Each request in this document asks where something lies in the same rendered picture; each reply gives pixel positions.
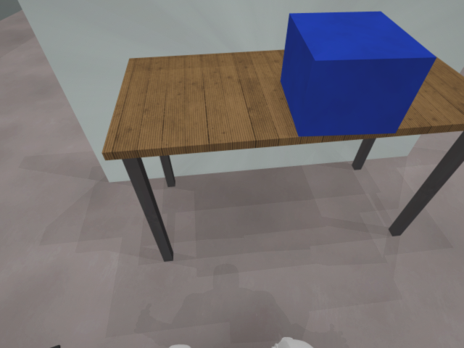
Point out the table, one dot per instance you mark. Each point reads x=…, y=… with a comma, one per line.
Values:
x=217, y=102

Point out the carton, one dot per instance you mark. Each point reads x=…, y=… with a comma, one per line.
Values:
x=350, y=73

